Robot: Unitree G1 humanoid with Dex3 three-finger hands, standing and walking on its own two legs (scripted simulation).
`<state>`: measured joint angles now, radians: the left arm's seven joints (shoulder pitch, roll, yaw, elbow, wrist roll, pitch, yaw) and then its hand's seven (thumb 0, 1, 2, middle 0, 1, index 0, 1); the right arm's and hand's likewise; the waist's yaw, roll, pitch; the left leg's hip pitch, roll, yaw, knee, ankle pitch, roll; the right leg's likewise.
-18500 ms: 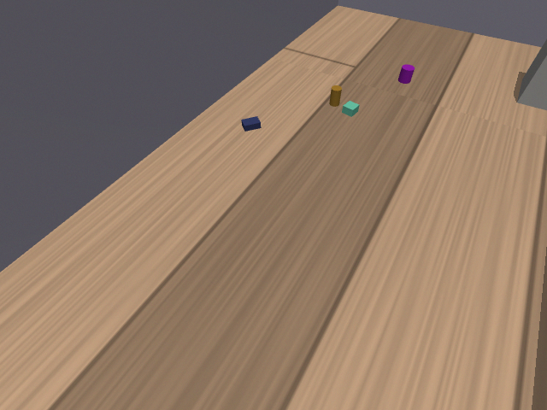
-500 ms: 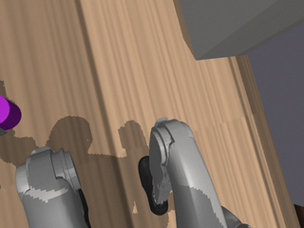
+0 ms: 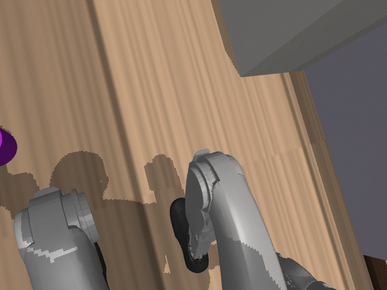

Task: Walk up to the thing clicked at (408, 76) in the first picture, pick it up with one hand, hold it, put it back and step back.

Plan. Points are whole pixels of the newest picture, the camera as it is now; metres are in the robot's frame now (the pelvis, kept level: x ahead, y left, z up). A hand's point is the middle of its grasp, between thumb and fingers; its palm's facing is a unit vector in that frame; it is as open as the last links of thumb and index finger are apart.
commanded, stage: close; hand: left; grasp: from above
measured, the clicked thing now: out of the picture +0.44 +0.32 -0.25
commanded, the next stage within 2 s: settle in 1.36 s
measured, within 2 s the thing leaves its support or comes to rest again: leaves its support in 1.84 s
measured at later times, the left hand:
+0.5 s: hand out of the picture +0.42 +0.33 -0.21, palm faces -0.40 -0.21 -0.89, open 13.9 cm
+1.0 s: hand out of the picture +0.41 +0.33 -0.21, palm faces -0.45 -0.14 -0.88, open 12.6 cm
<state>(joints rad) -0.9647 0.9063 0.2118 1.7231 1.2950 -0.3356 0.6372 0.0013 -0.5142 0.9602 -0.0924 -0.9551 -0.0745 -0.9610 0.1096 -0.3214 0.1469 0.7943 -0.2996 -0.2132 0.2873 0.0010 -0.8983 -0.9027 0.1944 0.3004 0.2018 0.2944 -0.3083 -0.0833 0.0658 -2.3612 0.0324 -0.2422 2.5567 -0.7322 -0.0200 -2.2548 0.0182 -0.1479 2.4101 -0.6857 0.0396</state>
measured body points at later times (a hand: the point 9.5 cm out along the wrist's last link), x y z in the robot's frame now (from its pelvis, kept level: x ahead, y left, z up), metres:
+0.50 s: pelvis +0.00 +0.00 +0.00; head +0.25 +0.11 +0.36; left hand +0.44 +0.34 -0.16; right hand +0.05 -0.27 -0.08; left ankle +0.06 +0.13 -0.26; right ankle +0.10 -0.12 -0.26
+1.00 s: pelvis +0.00 +0.00 +0.00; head +0.24 +0.11 +0.36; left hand +0.43 +0.33 -0.16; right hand +0.08 -0.26 -0.08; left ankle +0.06 +0.13 -0.26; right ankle +0.10 -0.12 -0.26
